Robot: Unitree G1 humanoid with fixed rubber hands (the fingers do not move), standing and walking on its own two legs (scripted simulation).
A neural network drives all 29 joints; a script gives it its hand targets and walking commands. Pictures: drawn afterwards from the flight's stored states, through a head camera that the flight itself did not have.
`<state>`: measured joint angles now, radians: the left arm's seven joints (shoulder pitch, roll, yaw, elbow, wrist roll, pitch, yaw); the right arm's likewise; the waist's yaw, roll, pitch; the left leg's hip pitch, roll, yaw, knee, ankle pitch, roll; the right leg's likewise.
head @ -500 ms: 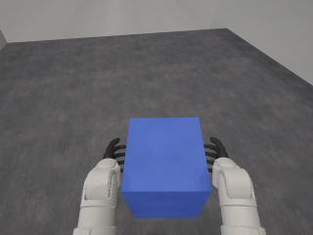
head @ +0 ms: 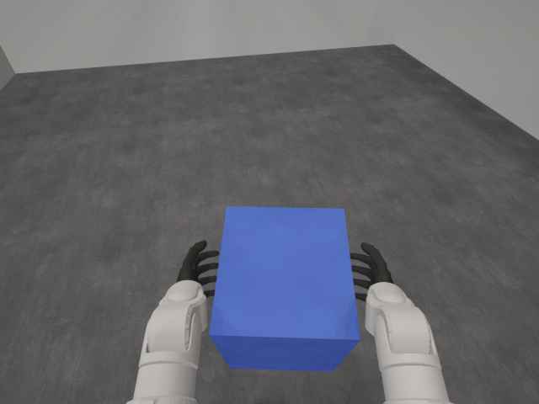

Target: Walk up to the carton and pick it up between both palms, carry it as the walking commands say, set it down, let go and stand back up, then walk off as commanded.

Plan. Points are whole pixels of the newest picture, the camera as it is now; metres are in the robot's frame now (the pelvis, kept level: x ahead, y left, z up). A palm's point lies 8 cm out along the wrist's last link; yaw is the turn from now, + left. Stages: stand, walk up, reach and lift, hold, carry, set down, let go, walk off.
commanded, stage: carry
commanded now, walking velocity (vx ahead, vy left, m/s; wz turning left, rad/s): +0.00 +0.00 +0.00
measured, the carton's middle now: (282, 294) +0.34 +0.00 -0.05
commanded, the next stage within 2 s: hold in 0.38 s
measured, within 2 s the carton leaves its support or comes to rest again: neither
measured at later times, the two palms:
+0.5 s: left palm (189, 308) +0.26 +0.14 +0.04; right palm (384, 317) +0.26 -0.14 +0.03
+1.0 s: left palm (188, 294) +0.27 +0.14 +0.07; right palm (390, 300) +0.26 -0.15 +0.06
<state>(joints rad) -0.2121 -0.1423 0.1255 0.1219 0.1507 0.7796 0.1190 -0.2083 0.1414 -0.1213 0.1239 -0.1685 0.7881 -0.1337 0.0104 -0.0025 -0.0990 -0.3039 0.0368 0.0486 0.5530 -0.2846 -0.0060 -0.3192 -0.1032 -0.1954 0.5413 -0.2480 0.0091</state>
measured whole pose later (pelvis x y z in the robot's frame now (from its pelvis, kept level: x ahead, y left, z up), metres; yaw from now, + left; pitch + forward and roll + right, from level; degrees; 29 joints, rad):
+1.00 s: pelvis -0.03 +0.00 +0.01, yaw +2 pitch -9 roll +0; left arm -0.34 -0.17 0.23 0.36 0.31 0.71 0.00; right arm -0.33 0.17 -0.27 0.33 -0.33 0.76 -0.05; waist -0.02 0.00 0.03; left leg -0.06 0.02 0.01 0.41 -0.19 0.00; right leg -0.05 -0.02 -0.01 0.38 -0.17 0.02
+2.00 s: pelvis -0.04 +0.00 -0.01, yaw +3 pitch +7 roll +0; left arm -0.46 -0.22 0.40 0.53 0.41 0.38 0.01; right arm -0.43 0.21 -0.42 0.46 -0.41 0.42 0.01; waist -0.06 0.01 0.02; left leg -0.51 0.00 -0.01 0.61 -0.23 0.00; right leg -0.51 -0.03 -0.01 0.60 -0.22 0.02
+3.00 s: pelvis -0.07 -0.01 -0.15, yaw +3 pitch +38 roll +0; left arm -0.71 -0.23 0.48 0.49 0.32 0.30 0.11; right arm -0.73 0.14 -0.49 0.51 -0.33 0.32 0.00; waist -0.06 0.04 -0.21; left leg -1.57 -0.01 -0.02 1.32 -0.42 -0.02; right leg -1.57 -0.03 0.01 1.32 -0.41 0.02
